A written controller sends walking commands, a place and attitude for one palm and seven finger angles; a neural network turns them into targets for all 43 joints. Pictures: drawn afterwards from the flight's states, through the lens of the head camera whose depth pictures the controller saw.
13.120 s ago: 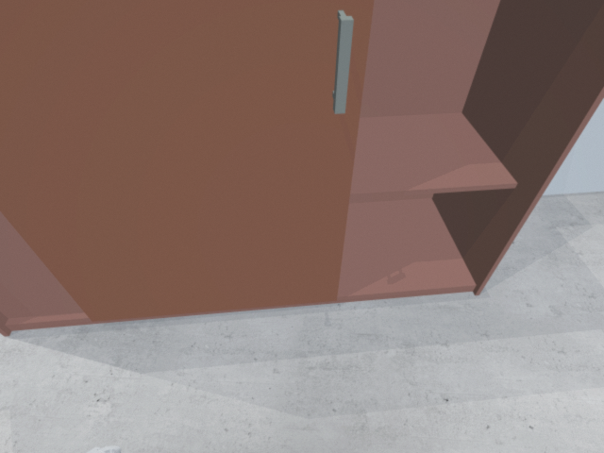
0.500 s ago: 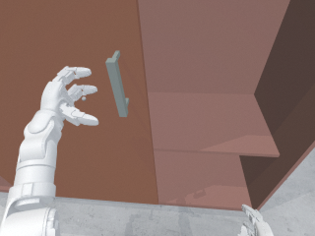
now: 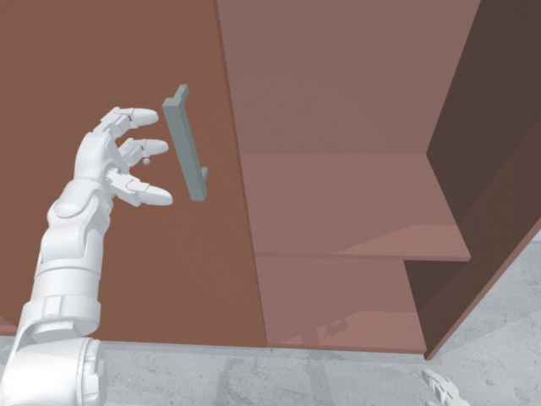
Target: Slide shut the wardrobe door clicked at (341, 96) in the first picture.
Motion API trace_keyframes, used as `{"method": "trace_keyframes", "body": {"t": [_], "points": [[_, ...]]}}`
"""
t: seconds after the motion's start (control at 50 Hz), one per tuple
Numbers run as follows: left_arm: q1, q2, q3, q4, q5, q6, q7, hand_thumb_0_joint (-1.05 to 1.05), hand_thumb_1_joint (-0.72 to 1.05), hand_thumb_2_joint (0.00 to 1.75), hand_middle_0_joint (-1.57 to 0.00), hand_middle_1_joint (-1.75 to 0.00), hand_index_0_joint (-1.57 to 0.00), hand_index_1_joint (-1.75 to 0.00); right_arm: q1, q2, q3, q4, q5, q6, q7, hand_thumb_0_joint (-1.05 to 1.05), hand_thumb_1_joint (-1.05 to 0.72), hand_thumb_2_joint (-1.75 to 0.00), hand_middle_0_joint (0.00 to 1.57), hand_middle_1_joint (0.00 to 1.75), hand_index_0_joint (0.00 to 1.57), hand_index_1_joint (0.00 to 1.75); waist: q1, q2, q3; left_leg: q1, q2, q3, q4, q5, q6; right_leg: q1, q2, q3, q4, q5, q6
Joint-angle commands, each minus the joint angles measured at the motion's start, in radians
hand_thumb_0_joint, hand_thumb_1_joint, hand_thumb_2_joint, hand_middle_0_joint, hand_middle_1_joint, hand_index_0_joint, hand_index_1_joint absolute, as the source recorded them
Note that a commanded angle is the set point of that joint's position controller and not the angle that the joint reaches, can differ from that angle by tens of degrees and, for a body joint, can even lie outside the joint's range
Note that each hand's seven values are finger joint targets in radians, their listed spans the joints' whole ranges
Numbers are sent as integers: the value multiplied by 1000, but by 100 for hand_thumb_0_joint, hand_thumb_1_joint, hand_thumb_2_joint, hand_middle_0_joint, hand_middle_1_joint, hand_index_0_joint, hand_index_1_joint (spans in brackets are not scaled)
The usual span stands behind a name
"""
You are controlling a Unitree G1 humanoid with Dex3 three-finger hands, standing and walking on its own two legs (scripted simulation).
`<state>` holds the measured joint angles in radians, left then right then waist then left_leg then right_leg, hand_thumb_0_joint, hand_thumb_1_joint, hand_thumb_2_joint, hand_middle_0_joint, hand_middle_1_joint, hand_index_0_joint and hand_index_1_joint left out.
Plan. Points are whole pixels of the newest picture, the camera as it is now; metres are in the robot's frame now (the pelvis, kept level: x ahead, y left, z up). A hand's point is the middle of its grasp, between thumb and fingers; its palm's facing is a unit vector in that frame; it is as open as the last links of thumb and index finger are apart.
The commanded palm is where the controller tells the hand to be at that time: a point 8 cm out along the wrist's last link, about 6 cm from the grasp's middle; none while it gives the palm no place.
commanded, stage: move the hooked fingers beside the handle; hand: left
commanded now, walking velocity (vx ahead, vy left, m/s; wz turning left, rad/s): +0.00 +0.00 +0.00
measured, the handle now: (191, 146) +0.45 +0.13 +0.18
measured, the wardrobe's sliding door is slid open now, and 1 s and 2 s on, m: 0.56 0.56 0.56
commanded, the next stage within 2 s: feel for the door with the fingertips in 0.42 s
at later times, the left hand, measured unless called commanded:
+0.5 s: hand (164, 158) +0.41 +0.16 +0.19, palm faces -0.03 -1.00 -0.03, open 13.9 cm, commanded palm +0.38 +0.22 +0.19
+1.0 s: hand (182, 159) +0.41 +0.14 +0.19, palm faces -0.03 -1.00 -0.01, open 13.9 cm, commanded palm +0.39 +0.20 +0.19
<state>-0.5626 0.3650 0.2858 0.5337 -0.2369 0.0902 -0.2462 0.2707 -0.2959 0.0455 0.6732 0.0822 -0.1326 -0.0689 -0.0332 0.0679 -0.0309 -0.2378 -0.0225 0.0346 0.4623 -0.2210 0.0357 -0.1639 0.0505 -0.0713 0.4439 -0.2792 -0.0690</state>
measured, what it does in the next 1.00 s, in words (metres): stands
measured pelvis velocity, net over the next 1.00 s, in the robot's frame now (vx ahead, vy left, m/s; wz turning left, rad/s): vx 0.01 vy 0.00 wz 0.00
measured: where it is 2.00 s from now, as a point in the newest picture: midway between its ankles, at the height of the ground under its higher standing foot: outside the picture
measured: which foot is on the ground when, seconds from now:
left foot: down 0.00-1.00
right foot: down 0.00-1.00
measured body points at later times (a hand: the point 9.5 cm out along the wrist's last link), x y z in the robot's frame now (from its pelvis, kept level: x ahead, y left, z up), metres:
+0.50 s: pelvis +0.00 +0.00 +0.00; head -0.01 -0.03 +0.45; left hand +0.40 +0.21 +0.20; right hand +0.16 -0.25 -0.10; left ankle +0.02 +0.10 -0.74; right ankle -0.02 -0.07 -0.74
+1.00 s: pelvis +0.01 +0.00 +0.00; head -0.01 -0.03 +0.45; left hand +0.40 +0.19 +0.19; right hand +0.15 -0.25 -0.10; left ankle +0.02 +0.10 -0.74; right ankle -0.02 -0.07 -0.74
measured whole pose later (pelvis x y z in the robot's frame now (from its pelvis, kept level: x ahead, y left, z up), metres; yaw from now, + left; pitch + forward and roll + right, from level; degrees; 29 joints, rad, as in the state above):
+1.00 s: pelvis +0.01 +0.00 +0.00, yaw +0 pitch -1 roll +0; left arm -0.57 0.25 0.19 0.47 -0.21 0.14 -0.12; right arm 0.22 -0.28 0.05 0.68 0.08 -0.09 -0.06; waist -0.03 0.07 -0.03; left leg -0.20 -0.02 0.03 0.44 -0.22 0.03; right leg -0.13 0.05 -0.07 0.42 -0.28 -0.07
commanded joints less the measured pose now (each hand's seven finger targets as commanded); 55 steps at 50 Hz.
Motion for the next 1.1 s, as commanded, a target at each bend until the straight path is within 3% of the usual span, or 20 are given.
{"method": "trace_keyframes", "body": {"t": [0.0, 0.02, 0.06, 0.16, 0.18, 0.22, 0.28, 0.3, 0.32, 0.36, 0.42, 0.48, 0.5, 0.56, 0.6, 0.7, 0.78, 0.82, 0.88, 1.08], "points": [[-412, 238, 55, -222, -13, -58, 14, 0, -50, 30, -30, -120, -30, -120, -103, -112, -39, -151, 0, -51, 1, 0, -90, -90, 20, 30, 20, 30, 18, -71, -252, 161, 9, -64, -19, 207, 30, -10, -52, 75, -60, 351, 47], [-429, 217, 38, -238, -13, -56, 15, 0, -50, 30, -30, -120, -30, -120, -108, -109, -38, -155, 0, -52, 2, 0, -90, -90, 20, 30, 20, 30, 16, -54, -247, 167, 7, -64, -20, 204, 29, -17, -53, 76, -62, 346, 46], [-390, 266, 83, -244, -7, -53, 27, 0, -50, 30, -30, -120, -30, -120, -107, -111, -40, -151, -4, -45, 3, 0, -90, -90, 20, 30, 20, 30, 30, -53, -253, 165, 9, -62, -18, 214, 29, -1, -53, 76, -63, 350, 43], [-446, 210, 30, -288, -6, -53, 37, 0, -50, 30, -30, -120, -30, -120, -117, -105, -38, -155, -3, -42, 0, 0, -90, -90, 20, 30, 20, 30, 12, -52, -253, 192, 11, -64, -17, 231, 31, -14, -51, 74, -64, 357, 43], [-419, 249, 71, -272, -5, -48, 43, 0, -50, 30, -30, -120, -30, -120, -116, -107, -39, -155, -3, -41, -1, 0, -90, -90, 20, 30, 20, 30, 19, -51, -256, 185, 11, -64, -19, 221, 30, -9, -51, 77, -66, 354, 44], [-461, 213, 33, -262, -5, -47, 43, 0, -50, 30, -30, -120, -30, -120, -119, -105, -36, -151, -1, -39, -5, 0, -90, -90, 20, 30, 20, 30, 6, -79, -240, 181, 12, -67, -25, 207, 30, -19, -49, 73, -67, 337, 46], [-459, 207, 22, -243, 3, -44, 47, 0, -50, 30, -30, -120, -30, -120, -119, -103, -33, -146, -1, -36, -5, 0, -90, -90, 20, 30, 20, 30, 6, -25, -232, 192, 12, -70, -25, 201, 27, -30, -51, 75, -71, 320, 39], [-495, 170, -15, -240, 1, -42, 47, 0, -50, 30, -30, -120, -30, -120, -118, -101, -32, -143, 1, -36, -6, 0, -90, -90, 20, 30, 20, 30, -7, -44, -229, 197, 11, -70, -25, 193, 29, -43, -50, 74, -74, 315, 43], [-504, 185, -1, -234, 0, -44, 51, 0, -50, 30, -30, -120, -30, -120, -115, -103, -35, -139, 0, -37, -8, 0, -90, -90, 20, 30, 20, 30, -7, -71, -235, 200, 14, -76, -26, 191, 28, -42, -48, 70, -74, 308, 42], [-477, 172, -8, -250, 2, -49, 56, 0, -50, 30, -30, -120, -30, -120, -119, -102, -35, -143, -2, -37, -4, 0, -90, -90, 20, 30, 20, 30, 7, -35, -261, 216, 13, -75, -23, 216, 25, -29, -49, 69, -70, 318, 37], [-497, 145, -27, -232, 3, -41, 69, 0, -50, 30, -30, -120, -30, -120, -117, -101, -34, -138, -1, -35, -3, 0, -90, -90, 20, 30, 20, 30, -2, -56, -249, 222, 15, -81, -28, 222, 25, -45, -47, 66, -71, 322, 39], [-454, 183, 16, -196, 4, -35, 79, 0, -50, 30, -30, -120, -30, -120, -114, -104, -34, -138, -5, -25, -2, 0, -90, -90, 20, 30, 20, 30, 13, -94, -243, 181, 11, -69, -32, 221, 28, -6, -51, 72, -72, 349, 42], [-469, 236, 56, -191, 11, -37, 84, 0, -50, 30, -30, -120, -30, -120, -108, -106, -34, -134, -6, -21, -4, 0, -90, -90, 20, 30, 20, 30, 16, -111, -243, 169, 12, -68, -34, 222, 28, 9, -52, 74, -70, 360, 44], [-448, 145, -18, -258, 15, -41, 77, 0, -50, 30, -30, -120, -30, -120, -124, -93, -35, -153, -4, -21, 6, 0, -90, -90, 20, 30, 20, 30, 19, -52, -274, 206, 9, -63, -22, 282, 29, 19, -54, 71, -59, 413, 40], [-443, 146, -7, -233, 4, -31, 77, 0, -50, 30, -30, -120, -30, -120, -120, -97, -38, -147, -3, -19, 5, 0, -90, -90, 20, 30, 20, 30, 11, -89, -251, 203, 12, -64, -23, 260, 29, -1, -50, 69, -67, 399, 44], [-458, 160, 7, -285, 2, -34, 88, 0, -50, 30, -30, -120, -30, -120, -131, -94, -37, -150, -6, -19, 4, 0, -90, -90, 20, 30, 20, 30, 17, -75, -262, 200, 9, -61, -25, 249, 31, 15, -52, 76, -70, 396, 45], [-460, 127, -21, -306, 4, -35, 102, 0, -50, 30, -30, -120, -30, -120, -135, -90, -37, -145, -6, -18, 5, 0, -90, -90, 20, 30, 20, 30, 9, -65, -259, 209, 11, -63, -26, 253, 28, 8, -50, 71, -71, 388, 44], [-462, 68, -69, -311, 5, -31, 106, 0, -50, 30, -30, -120, -30, -120, -143, -85, -36, -149, -3, -19, 7, 0, -90, -90, 20, 30, 20, 30, 6, -54, -251, 220, 12, -63, -29, 245, 26, -10, -48, 69, -73, 369, 43], [-453, 102, -34, -290, 8, -21, 129, 0, -50, 30, -30, -120, -30, -120, -134, -91, -40, -135, -6, -14, 6, 0, -90, -90, 20, 30, 20, 30, 10, -96, -253, 211, 12, -64, -29, 249, 27, 2, -47, 69, -75, 376, 45], [-506, 179, 28, -228, 14, -38, 135, 0, -50, 30, -30, -120, -30, -120, -133, -87, -33, -134, -9, 2, -2, 0, -90, -90, 20, 30, 20, 30, 16, -82, -253, 164, 5, -47, -35, 209, 32, 46, -60, 95, -84, 384, 53]]}}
